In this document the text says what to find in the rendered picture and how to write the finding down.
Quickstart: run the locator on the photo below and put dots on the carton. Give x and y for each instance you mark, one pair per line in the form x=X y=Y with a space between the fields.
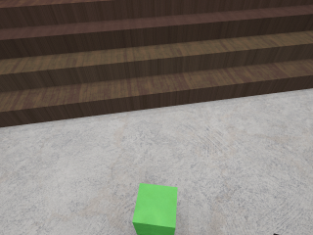
x=155 y=210

